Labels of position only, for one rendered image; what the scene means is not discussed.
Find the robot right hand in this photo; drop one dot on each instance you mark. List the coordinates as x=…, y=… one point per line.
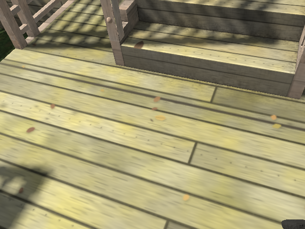
x=293, y=224

